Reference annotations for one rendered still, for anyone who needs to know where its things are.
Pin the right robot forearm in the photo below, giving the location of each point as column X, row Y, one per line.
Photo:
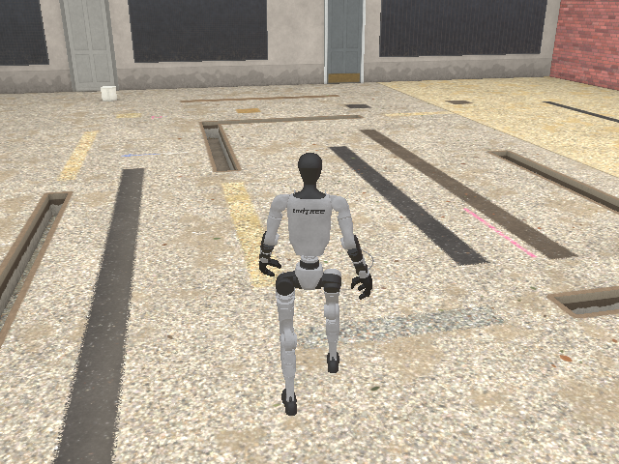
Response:
column 358, row 260

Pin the left robot thigh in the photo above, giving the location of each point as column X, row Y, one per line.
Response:
column 285, row 294

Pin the left robot forearm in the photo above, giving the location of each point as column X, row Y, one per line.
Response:
column 265, row 251

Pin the right robot hand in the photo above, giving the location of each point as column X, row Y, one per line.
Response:
column 367, row 283

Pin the left robot hand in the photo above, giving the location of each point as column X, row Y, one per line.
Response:
column 271, row 262

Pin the left robot upper arm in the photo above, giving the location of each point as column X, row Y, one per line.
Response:
column 274, row 218

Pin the right robot upper arm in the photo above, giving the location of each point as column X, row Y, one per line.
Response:
column 339, row 204

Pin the robot left shin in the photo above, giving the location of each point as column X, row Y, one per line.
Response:
column 288, row 366

